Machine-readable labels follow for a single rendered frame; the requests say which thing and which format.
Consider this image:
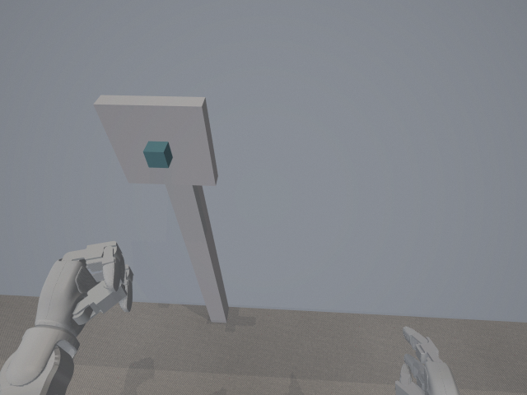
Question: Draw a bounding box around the button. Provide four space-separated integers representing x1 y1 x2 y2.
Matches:
143 142 173 168

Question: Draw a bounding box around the left robot forearm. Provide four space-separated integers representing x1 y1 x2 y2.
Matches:
0 325 80 395

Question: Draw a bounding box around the right robot hand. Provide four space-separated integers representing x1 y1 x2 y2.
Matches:
395 327 460 395

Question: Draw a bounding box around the left robot hand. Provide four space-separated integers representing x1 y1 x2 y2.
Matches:
35 241 133 337

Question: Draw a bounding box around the panel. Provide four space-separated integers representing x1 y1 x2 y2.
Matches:
93 95 229 323

